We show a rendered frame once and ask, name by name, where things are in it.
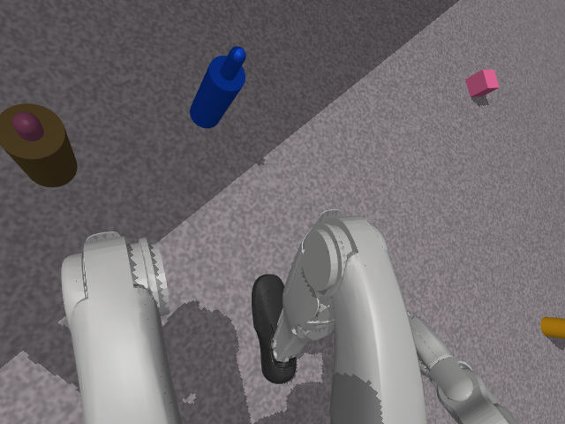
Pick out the right robot foot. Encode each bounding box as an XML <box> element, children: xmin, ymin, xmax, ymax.
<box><xmin>252</xmin><ymin>274</ymin><xmax>297</xmax><ymax>384</ymax></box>

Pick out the right robot arm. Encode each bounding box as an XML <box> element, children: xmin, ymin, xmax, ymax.
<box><xmin>429</xmin><ymin>357</ymin><xmax>520</xmax><ymax>424</ymax></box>

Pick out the right robot hand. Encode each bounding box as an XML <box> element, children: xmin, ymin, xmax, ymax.
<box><xmin>408</xmin><ymin>313</ymin><xmax>455</xmax><ymax>378</ymax></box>

